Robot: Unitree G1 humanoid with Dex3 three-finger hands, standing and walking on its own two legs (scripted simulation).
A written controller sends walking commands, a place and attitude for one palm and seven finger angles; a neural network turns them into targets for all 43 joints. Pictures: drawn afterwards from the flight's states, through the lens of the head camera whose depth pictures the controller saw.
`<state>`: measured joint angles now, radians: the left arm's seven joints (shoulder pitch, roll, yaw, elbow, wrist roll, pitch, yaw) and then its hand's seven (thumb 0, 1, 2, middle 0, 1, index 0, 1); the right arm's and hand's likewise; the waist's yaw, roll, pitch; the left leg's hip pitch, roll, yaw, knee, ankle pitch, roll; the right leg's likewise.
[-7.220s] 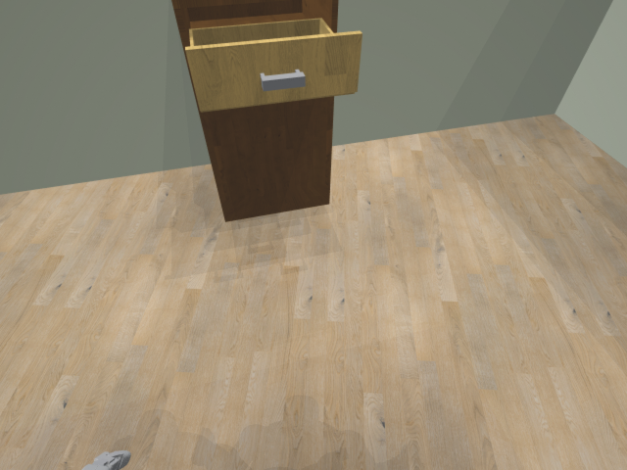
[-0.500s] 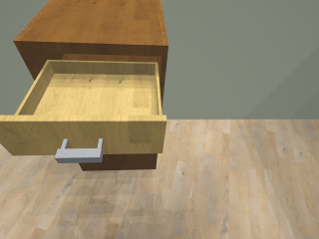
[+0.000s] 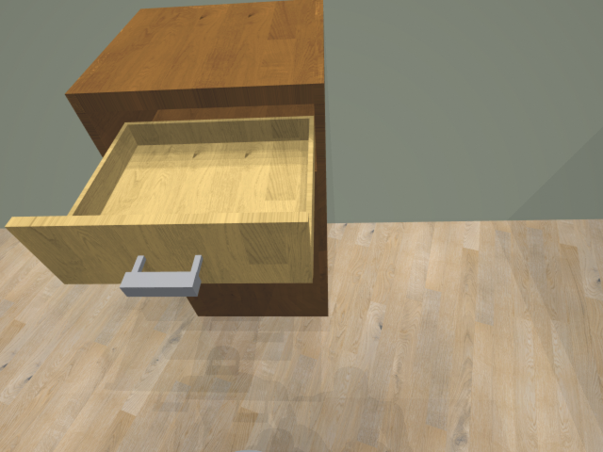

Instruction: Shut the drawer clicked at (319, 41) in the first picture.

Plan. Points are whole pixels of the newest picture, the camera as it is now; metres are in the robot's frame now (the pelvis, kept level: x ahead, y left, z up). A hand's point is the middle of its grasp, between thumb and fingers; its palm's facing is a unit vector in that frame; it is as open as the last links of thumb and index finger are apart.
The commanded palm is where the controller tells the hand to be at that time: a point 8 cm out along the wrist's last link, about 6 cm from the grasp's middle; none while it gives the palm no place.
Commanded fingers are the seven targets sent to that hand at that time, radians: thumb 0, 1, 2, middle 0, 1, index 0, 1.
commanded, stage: come to a stop and stand still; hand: left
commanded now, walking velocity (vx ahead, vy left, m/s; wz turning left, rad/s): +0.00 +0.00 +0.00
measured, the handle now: (165, 272) +0.35 +0.25 +0.01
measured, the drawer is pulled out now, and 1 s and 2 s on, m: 0.30 0.30 0.30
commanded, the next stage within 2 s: look again from close up in 0.44 s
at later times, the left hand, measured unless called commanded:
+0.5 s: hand out of the picture +0.05 +0.22 -0.18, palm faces +0.00 -0.97 -0.23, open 7.4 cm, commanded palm none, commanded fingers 0.00 0.90 0.90 -0.20 -0.30 -0.20 -0.30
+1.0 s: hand out of the picture +0.02 +0.20 -0.18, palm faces -0.04 -0.97 -0.23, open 7.4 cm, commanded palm none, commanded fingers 0.00 0.90 0.90 -0.20 -0.30 -0.20 -0.30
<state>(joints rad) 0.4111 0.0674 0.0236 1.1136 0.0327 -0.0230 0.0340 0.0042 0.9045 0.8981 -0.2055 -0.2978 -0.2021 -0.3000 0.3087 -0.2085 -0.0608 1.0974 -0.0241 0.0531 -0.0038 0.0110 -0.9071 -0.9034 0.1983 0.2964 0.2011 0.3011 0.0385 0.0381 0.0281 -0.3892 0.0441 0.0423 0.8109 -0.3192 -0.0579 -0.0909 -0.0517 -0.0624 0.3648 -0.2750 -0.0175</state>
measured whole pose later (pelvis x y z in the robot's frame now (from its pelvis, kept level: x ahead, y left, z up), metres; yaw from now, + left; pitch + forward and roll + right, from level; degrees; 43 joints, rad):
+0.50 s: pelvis +0.01 +0.03 -0.01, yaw -2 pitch -1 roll +1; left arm 0.21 0.17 0.03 1.10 0.02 0.01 0.04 0.00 0.91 0.90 -0.20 -0.30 -0.20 -0.30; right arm 0.15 -0.15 -0.03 1.08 -0.01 -0.01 -0.04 -0.02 -0.93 -0.90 0.20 0.30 0.21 0.30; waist 0.00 0.00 0.04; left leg -0.20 0.04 0.09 0.45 -0.23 -0.01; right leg -0.10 -0.07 -0.04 0.46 -0.34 0.04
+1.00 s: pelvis -0.01 +0.01 -0.01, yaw -1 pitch -1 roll +1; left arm 0.25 0.18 -0.01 1.05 0.01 0.00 0.03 0.01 0.91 0.90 -0.20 -0.30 -0.20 -0.30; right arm 0.31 -0.16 0.02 1.08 -0.02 0.00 -0.01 0.01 -0.90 -0.90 0.20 0.30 0.20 0.30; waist -0.02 0.01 0.07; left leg -0.26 0.07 0.06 0.50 -0.22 -0.04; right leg -0.17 -0.04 -0.06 0.54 -0.35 0.00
